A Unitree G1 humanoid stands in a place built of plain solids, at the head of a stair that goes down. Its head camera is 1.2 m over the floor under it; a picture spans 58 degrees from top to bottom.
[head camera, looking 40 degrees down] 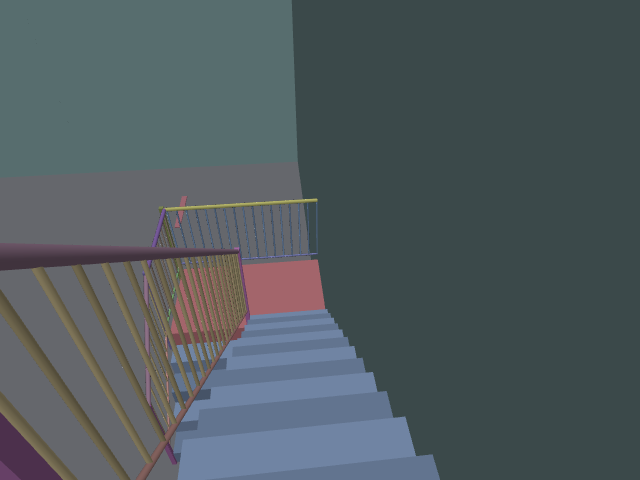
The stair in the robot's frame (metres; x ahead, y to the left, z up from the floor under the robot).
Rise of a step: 0.20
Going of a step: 0.23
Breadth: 0.85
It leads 6 degrees to the left of straight ahead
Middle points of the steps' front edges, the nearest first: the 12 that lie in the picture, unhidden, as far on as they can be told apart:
0.57 0.07 -0.20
0.81 0.09 -0.41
1.04 0.12 -0.61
1.27 0.14 -0.82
1.50 0.17 -1.02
1.74 0.19 -1.23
1.97 0.22 -1.43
2.20 0.24 -1.64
2.43 0.27 -1.84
2.67 0.29 -2.05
2.90 0.32 -2.25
3.13 0.34 -2.46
